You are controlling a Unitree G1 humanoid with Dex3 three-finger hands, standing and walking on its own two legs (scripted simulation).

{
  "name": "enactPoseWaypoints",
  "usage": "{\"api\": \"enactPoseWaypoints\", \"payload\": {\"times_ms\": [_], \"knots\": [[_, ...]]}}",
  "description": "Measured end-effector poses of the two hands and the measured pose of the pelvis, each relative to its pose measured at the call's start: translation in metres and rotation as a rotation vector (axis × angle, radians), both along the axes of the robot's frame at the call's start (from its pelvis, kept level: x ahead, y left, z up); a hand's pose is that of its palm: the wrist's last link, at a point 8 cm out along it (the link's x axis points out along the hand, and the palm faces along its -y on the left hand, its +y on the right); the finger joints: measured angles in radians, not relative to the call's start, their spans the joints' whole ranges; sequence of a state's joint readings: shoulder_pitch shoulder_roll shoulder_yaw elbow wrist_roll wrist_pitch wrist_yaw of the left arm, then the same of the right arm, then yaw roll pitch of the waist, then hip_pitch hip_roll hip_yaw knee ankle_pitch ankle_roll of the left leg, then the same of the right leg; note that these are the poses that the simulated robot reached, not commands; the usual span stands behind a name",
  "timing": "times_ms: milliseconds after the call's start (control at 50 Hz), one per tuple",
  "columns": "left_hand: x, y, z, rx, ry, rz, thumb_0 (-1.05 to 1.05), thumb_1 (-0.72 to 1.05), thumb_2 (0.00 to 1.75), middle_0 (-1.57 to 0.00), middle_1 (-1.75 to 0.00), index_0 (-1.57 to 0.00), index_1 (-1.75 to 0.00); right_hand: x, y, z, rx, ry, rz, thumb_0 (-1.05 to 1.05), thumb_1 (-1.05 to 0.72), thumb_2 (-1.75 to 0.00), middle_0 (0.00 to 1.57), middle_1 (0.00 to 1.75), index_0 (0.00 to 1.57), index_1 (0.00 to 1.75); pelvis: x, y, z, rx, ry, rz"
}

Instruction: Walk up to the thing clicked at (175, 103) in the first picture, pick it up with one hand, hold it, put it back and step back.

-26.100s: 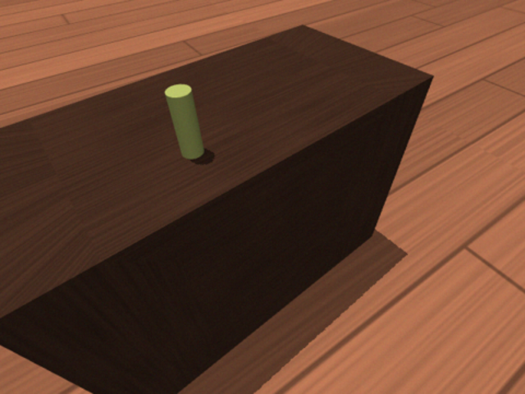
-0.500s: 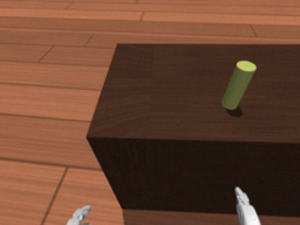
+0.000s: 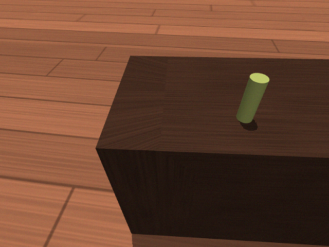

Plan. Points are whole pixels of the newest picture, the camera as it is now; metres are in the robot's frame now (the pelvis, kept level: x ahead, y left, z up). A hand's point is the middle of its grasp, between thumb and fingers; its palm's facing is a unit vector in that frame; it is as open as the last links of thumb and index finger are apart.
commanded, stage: home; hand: right
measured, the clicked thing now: (251, 99) +0.51 -0.23 +0.10
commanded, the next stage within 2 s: stand in 1.24 s
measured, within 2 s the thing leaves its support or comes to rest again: neither
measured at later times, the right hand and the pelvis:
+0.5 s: hand out of the picture +0.05 -0.25 -0.15, palm faces -0.08 +0.93 -0.36, open 17.4 cm; pelvis -0.01 +0.00 +0.00, yaw +0 degrees
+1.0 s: hand out of the picture +0.08 -0.24 -0.15, palm faces -0.07 +0.93 -0.36, open 17.4 cm; pelvis +0.01 +0.01 +0.00, yaw +0 degrees
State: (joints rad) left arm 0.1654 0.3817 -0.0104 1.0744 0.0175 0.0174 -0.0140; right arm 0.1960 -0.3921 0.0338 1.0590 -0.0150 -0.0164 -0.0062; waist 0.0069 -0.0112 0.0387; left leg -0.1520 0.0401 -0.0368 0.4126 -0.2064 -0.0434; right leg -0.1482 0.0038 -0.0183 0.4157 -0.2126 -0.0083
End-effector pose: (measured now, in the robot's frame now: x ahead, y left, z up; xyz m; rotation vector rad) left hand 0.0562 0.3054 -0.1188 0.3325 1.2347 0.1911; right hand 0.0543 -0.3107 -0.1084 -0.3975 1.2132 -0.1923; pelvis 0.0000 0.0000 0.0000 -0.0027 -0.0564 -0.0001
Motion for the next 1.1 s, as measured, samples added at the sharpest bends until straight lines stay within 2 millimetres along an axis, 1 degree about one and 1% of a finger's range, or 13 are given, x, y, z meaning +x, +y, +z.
{"api": "enactPoseWaypoints", "payload": {"times_ms": [180, 280, 380, 540, 840, 1100], "knots": [[-0.021, -0.008, -0.003, -0.019, 0.025, 0.021, 0.0, 0.9, 0.9, -0.2, -0.3, -0.2, -0.3, -0.01, 0.008, -0.005, 0.034, 0.02, 0.009, 0.0, 0.55, -0.05, 0.05, 0.05, 0.06, 0.05, -0.01, -0.003, 0.001, -0.003, -0.004, 0.004], [-0.026, -0.009, -0.004, -0.024, 0.033, 0.035, 0.0, 0.9, 0.9, -0.2, -0.3, -0.2, -0.3, -0.013, 0.01, -0.006, 0.041, 0.027, 0.009, 0.0, 0.55, -0.05, 0.06, 0.05, 0.06, 0.05, -0.012, -0.003, 0.002, -0.005, -0.002, 0.006], [-0.028, -0.007, -0.005, -0.025, 0.041, 0.043, 0.0, 0.9, 0.9, -0.2, -0.3, -0.2, -0.3, -0.013, 0.012, -0.006, 0.039, 0.032, 0.005, 0.0, 0.55, -0.05, 0.06, 0.05, 0.06, 0.05, -0.012, -0.001, 0.002, -0.006, 0.003, 0.006], [-0.021, -0.003, -0.005, -0.024, 0.047, 0.046, 0.0, 0.9, 0.9, -0.2, -0.3, -0.2, -0.3, -0.006, 0.014, -0.005, 0.033, 0.034, 0.0, 0.0, 0.54, -0.05, 0.06, 0.05, 0.06, 0.05, -0.007, 0.003, 0.002, -0.004, 0.009, 0.004], [0.006, 0.002, 0.0, -0.022, 0.008, 0.032, 0.0, 0.9, 0.9, -0.2, -0.3, -0.2, -0.3, 0.022, 0.024, -0.002, 0.037, -0.009, 0.009, 0.0, 0.52, -0.06, 0.06, 0.05, 0.06, 0.05, 0.002, 0.01, 0.004, -0.001, 0.011, 0.003], [0.009, 0.004, 0.001, -0.015, 0.02, 0.038, 0.0, 0.9, 0.9, -0.2, -0.3, -0.2, -0.3, 0.027, 0.024, -0.004, 0.042, -0.001, -0.005, 0.0, 0.52, -0.06, 0.06, 0.05, 0.06, 0.05, 0.008, 0.011, 0.005, -0.001, 0.013, 0.004]]}}
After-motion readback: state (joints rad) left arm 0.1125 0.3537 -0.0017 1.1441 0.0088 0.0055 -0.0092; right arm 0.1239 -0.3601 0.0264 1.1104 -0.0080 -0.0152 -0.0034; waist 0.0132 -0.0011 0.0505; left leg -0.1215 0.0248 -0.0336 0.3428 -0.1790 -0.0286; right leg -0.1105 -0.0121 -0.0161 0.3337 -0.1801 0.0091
